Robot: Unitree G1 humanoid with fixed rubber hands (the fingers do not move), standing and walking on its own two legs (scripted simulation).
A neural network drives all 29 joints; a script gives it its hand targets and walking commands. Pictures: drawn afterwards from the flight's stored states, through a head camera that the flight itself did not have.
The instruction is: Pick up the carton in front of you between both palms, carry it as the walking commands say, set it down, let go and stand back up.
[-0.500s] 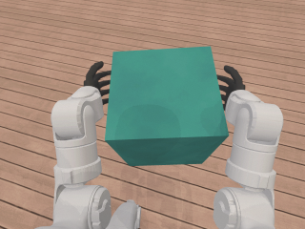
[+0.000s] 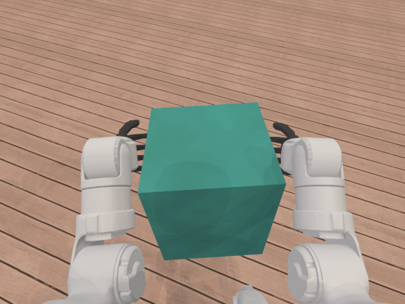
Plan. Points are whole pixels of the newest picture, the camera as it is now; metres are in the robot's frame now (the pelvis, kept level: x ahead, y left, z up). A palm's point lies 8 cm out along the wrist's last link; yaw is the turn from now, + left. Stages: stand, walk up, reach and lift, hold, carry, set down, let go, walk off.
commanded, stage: carry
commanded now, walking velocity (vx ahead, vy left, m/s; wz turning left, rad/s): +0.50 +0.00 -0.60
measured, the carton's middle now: (209, 184) +0.36 -0.03 +0.03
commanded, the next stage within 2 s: none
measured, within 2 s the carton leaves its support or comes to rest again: neither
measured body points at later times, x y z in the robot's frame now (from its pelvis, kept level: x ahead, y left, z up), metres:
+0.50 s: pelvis +0.32 -0.02 +0.00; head +0.30 -0.01 +0.45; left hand +0.62 +0.09 +0.09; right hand +0.58 -0.21 +0.09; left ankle +0.37 +0.08 -0.74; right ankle +0.25 -0.13 -0.73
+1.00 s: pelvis +0.60 -0.14 -0.01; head +0.60 -0.14 +0.44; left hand +0.91 -0.11 +0.05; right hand +0.79 -0.39 +0.04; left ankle +0.54 +0.04 -0.64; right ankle +0.64 -0.21 -0.74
